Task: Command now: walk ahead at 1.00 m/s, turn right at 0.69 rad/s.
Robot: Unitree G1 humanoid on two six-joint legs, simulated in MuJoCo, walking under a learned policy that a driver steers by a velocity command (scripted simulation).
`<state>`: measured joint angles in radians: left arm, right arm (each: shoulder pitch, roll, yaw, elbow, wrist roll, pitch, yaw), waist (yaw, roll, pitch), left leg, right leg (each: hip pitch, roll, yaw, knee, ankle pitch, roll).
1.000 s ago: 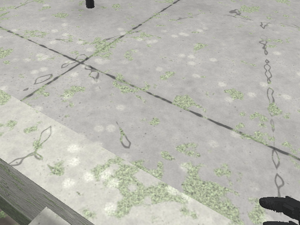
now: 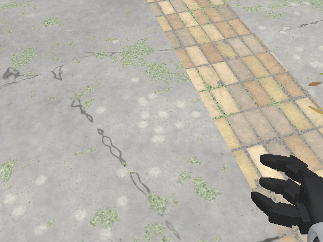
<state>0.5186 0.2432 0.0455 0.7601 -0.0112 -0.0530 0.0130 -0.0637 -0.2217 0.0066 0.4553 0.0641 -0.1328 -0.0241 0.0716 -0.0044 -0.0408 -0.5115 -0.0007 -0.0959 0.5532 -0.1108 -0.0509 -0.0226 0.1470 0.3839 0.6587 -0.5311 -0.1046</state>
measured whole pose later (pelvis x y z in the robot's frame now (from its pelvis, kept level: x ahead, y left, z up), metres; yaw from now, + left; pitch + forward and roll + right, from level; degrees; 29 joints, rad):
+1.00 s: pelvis +0.73 +0.18 +0.02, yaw +36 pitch -1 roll +0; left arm 0.08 0.25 0.02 0.62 -0.01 -0.11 0.01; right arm 0.44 -0.22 -0.03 0.73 -0.01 -0.07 0.03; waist -0.05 -0.04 0.03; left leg -0.18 -0.15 -0.02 0.48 -0.29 0.14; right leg -0.73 -0.14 0.10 1.19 -0.15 -0.01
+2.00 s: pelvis +1.29 +0.48 +0.02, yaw +5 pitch +1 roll -1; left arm 0.05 0.25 0.02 0.64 0.00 0.04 0.03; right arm 0.27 -0.26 -0.05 0.67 0.01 0.02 -0.01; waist -0.07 0.01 0.06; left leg -0.39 -0.12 -0.19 0.40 -0.03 0.03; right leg -0.35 0.07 0.12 0.69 -0.41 0.03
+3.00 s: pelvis +1.30 +0.52 +0.02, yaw +16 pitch +2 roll +2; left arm 0.20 0.28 0.08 0.64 -0.02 0.09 -0.01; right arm 0.10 -0.28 -0.08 0.71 0.00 0.02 -0.02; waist 0.01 0.01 0.05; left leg -0.21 0.10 0.31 0.50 -0.30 0.00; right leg -0.41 -0.09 -0.08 0.77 -0.38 0.03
